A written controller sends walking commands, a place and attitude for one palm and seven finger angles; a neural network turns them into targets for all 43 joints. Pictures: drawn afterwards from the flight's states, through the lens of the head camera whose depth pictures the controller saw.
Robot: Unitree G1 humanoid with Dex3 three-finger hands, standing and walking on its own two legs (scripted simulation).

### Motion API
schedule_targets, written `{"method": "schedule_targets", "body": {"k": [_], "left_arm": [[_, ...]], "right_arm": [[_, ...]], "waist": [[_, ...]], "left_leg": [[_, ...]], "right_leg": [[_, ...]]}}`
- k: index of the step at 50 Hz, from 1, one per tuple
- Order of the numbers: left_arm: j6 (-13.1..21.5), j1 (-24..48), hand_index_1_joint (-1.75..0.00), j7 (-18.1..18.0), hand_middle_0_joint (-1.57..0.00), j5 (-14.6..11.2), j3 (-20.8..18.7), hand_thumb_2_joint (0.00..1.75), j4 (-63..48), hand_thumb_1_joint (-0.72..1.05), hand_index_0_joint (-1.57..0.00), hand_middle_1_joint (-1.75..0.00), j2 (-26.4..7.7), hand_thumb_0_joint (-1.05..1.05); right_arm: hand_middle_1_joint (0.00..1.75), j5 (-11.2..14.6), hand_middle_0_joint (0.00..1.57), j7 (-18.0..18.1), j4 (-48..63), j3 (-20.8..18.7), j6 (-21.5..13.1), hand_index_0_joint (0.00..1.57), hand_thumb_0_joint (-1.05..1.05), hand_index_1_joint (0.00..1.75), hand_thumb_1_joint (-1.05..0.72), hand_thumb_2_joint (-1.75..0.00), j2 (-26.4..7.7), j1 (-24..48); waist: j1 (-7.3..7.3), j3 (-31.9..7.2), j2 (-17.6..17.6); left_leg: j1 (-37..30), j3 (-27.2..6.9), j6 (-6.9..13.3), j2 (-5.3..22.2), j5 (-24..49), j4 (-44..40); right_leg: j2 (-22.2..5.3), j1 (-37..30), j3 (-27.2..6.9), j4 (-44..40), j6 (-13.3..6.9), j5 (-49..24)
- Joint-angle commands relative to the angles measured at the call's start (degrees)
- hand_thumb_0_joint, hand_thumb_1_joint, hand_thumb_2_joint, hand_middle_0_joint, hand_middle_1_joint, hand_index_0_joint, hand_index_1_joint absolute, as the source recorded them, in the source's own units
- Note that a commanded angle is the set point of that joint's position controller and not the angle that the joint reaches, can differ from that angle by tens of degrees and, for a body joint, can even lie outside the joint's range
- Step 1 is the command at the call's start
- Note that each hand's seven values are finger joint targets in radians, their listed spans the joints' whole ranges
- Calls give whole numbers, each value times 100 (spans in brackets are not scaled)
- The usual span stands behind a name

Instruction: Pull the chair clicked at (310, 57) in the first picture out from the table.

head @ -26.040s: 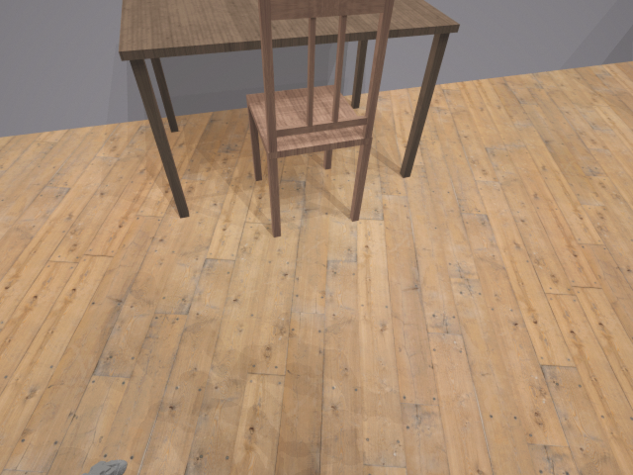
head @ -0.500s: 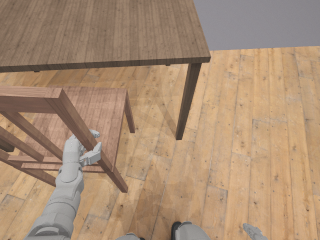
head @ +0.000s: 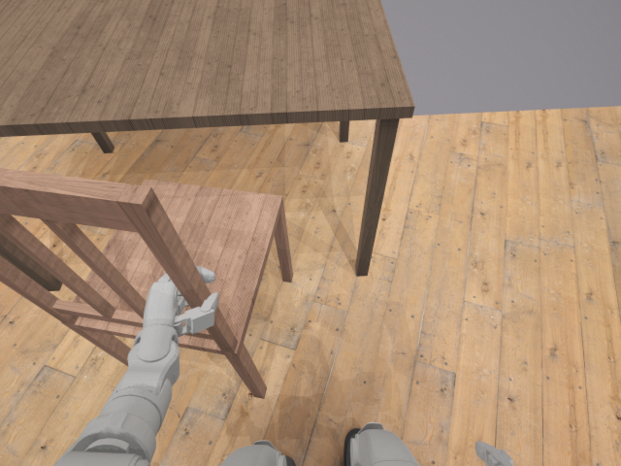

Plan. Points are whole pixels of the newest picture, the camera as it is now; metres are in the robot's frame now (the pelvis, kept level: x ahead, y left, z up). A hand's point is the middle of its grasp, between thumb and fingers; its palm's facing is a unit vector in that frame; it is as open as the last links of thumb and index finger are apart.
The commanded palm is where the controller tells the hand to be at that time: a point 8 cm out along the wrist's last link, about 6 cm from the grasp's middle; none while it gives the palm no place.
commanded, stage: step backward, pulling the chair out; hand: left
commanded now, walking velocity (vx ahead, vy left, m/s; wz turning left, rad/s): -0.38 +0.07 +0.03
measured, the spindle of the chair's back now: (60, 270) +0.40 +0.41 -0.05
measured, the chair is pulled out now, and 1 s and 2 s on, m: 0.13 0.18 0.36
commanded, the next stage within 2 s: none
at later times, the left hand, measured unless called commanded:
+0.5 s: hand (205, 315) +0.33 +0.16 -0.05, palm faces +0.10 -0.97 -0.23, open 5.9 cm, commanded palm +0.29 +0.21 -0.04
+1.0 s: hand (203, 345) +0.28 +0.16 -0.05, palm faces +0.04 -0.98 -0.22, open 5.9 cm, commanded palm +0.25 +0.21 -0.04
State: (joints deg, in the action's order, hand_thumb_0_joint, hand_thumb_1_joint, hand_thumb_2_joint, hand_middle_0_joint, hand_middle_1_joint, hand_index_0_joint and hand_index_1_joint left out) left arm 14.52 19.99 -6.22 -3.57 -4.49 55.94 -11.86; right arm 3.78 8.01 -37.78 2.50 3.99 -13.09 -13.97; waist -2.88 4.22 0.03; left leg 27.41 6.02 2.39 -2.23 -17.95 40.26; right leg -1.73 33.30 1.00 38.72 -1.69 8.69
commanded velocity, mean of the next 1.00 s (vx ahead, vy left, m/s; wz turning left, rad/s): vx -0.38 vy -0.02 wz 0.03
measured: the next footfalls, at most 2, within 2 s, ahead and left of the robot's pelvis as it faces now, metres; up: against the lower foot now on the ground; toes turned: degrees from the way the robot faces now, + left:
right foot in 1.12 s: -0.11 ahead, -0.13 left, +0.00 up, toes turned -8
left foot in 1.34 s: -0.07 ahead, +0.11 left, +0.00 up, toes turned -5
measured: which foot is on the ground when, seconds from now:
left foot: down 0.00-1.00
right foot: down 0.00-0.74, up 0.76-1.00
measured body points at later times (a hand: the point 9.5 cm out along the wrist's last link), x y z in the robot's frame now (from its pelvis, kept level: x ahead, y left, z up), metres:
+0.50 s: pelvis -0.03 -0.01 +0.01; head +0.05 -0.02 +0.45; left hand +0.32 +0.21 -0.04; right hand +0.08 -0.26 -0.11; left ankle +0.06 +0.09 -0.71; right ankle +0.04 -0.12 -0.71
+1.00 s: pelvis -0.07 +0.01 +0.03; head +0.02 +0.00 +0.47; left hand +0.27 +0.21 -0.03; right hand +0.03 -0.22 -0.10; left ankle +0.02 +0.10 -0.71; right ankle -0.12 -0.12 -0.68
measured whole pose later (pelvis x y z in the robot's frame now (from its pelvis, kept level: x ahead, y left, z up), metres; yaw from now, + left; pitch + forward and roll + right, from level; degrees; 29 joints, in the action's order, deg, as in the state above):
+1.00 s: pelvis -0.07 +0.01 +0.03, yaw -7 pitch +2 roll -1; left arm 10.8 21.1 -5.9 -2.8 -6.0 52.6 -13.9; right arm 0.2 4.7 -39.2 3.6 -1.2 -9.5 -9.5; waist -0.3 9.0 0.4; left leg 22.7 6.0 1.5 3.9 -5.7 25.9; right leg -0.1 20.5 1.1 43.6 0.2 27.5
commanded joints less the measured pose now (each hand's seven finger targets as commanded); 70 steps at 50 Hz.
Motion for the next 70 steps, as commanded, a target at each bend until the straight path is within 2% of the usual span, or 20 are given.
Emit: {"method": "schedule_targets", "body": {"k": [1,6,10,12,15,19,21,31,34,36,38,40,44,50,55,58,62,66,68,70], "left_arm": [[387,1759,-145,-158,-50,308,-2,90,-930,90,-50,-145,-1197,0],[339,1639,-145,-161,-50,364,64,90,-1126,90,-50,-145,-1096,0],[291,1866,-145,-130,-50,323,257,90,-1419,90,-50,-145,-877,0],[243,1867,-145,-101,-50,315,220,90,-1434,90,-50,-145,-847,0],[253,1595,-145,-65,-50,359,73,90,-1362,90,-50,-145,-935,0],[281,1815,-145,-14,-50,482,165,90,-1300,90,-50,-145,-937,0],[289,1553,-145,-43,-50,430,-109,90,-1362,90,-50,-145,-1208,0],[91,1328,-145,-75,-50,330,-145,90,-1443,90,-50,-145,-1412,0],[-29,1426,-145,-90,-50,376,-28,90,-1568,90,-50,-145,-1299,0],[-70,1548,-145,-73,-50,374,153,90,-1742,90,-50,-145,-1094,0],[-35,1742,-145,7,-50,281,344,90,-1812,90,-50,-145,-821,0],[-62,1941,-145,-27,-50,316,352,90,-1889,90,-50,-145,-737,0],[-57,1522,-145,-48,-50,374,134,90,-1580,90,-50,-145,-855,0],[28,1096,-145,1,-50,419,-154,90,-1561,90,-50,-145,-1042,0],[146,569,-145,106,-50,363,-389,90,-1784,90,-50,-145,-1271,0],[-31,581,-145,102,-50,287,-556,90,-1617,90,-50,-145,-1671,0],[-253,974,-145,-38,-50,481,-605,90,-1730,90,-50,-145,-1576,0],[-417,1139,-145,-116,-50,428,-369,90,-1632,90,-50,-145,-1599,0],[-482,1305,-145,-69,-50,432,-13,90,-1585,90,-50,-145,-1164,0],[-379,1471,-145,-3,-50,421,178,90,-1824,90,-50,-145,-865,0]], "right_arm": [[30,-28,20,-18,370,-417,-385,20,0,30,-90,-90,-849,-450],[30,-27,20,3,421,-342,-455,20,0,30,-90,-90,-943,-154],[30,-10,20,-2,687,-244,-399,20,0,30,-90,-90,-936,267],[30,-96,20,49,595,-247,-381,20,0,30,-90,-90,-889,242],[30,-158,20,10,470,-363,-480,20,0,30,-90,-90,-938,-53],[30,-238,20,-20,393,-373,-504,20,0,30,-90,-90,-975,79],[30,-199,20,-28,344,-486,-508,20,0,30,-90,-90,-1004,-42],[30,-110,20,-41,560,-389,-377,20,0,30,-90,-90,-834,195],[30,-139,20,43,443,-322,-385,20,0,30,-90,-90,-943,136],[30,-140,20,84,598,-349,-310,20,0,30,-90,-90,-1008,346],[30,-121,20,-43,679,-346,-285,20,0,30,-90,-90,-864,415],[30,-256,20,-1,633,-264,-334,20,0,30,-90,-90,-774,553],[30,-343,20,-122,307,-381,-570,20,0,30,-90,-90,-901,95],[30,-390,20,-288,257,-408,-744,20,0,30,-90,-90,-911,142],[30,-286,20,-336,360,-422,-770,20,0,30,-90,-90,-858,299],[30,-106,20,-149,553,-415,-659,20,0,30,-90,-90,-779,580],[30,-193,20,-60,332,-147,-745,20,0,30,-90,-90,-589,797],[30,-155,20,122,225,-301,-575,20,0,30,-90,-90,-1011,411],[30,-152,20,8,341,-412,-444,20,0,30,-90,-90,-1130,325],[30,-251,20,-191,356,-413,-420,20,0,30,-90,-90,-959,196]], "waist": [[14,-2260,-832],[-2,-2427,368],[148,-1750,1261],[200,-1648,1212],[154,-2312,638],[38,-1902,1044],[120,-2629,1130],[82,-2202,-411],[-78,-2218,-76],[48,-2159,870],[112,-2189,1394],[182,-1883,1781],[204,-2377,1166],[160,-2462,1929],[299,-2670,1365],[247,-2397,-1363],[274,-1958,-288],[80,-2228,-59],[75,-2280,818],[85,-2355,1184]], "left_leg": [[-1140,-856,-200,173,-892,215],[-905,-1426,-12,797,590,-1318],[19,-2185,404,1790,-1125,-2493],[-362,-2225,482,1912,-83,-2303],[-1585,-1608,311,1706,2549,-1298],[-1340,-1356,-24,1418,2337,-1312],[-1861,-1229,25,1441,2892,-1067],[-1022,-1024,-363,254,-849,429],[-1555,-1115,-247,526,1111,-1311],[-1537,-1918,125,1379,2970,-1643],[-1782,-2117,378,1875,1281,-2386],[-1822,-2430,525,2126,1096,-2530],[-3699,-1708,601,2085,4848,-1619],[-3731,-1518,542,1991,4471,-1591],[-3204,-1145,120,1456,3594,-753],[-668,-681,-428,282,-837,1155],[30,-943,-426,372,-914,408],[-1642,-887,-297,622,2789,-1631],[-3245,-1806,289,1534,6264,-1229],[-3901,-1924,550,1813,6363,-1453]], "right_leg": [[-1590,-852,-2092,-2264,-586,1259],[-682,-1466,-782,-789,-59,-286],[-89,-1441,-357,734,-7,1463],[-106,-1227,-381,955,-40,1287],[-201,-1473,-407,-27,38,37],[-346,-1396,-396,-173,-12,-862],[-301,-1611,-450,-306,12,-949],[-1949,-1754,-1686,-2056,-752,-1221],[-1209,-1940,-725,-1168,-234,-1893],[-279,-1659,-211,-121,197,-939],[62,-1178,-177,703,96,1787],[35,-561,-313,1685,7,2127],[72,-390,-154,906,157,2037],[117,-860,22,84,176,1900],[-135,-2068,-11,-2215,86,-439],[-1912,-3057,-1116,-1531,-762,-4871],[-1870,-3806,-692,-1024,-739,-5367],[-1261,-3218,-229,-310,-54,-4333],[-369,-1460,-59,130,238,-496],[-15,-861,-61,192,145,1692]]}}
